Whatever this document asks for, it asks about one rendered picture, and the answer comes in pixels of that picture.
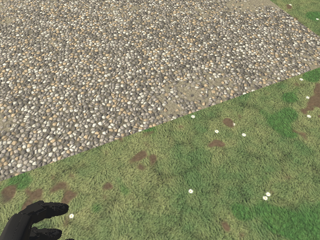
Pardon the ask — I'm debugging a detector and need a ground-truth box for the robot left hand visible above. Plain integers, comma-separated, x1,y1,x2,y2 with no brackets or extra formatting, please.
0,200,74,240

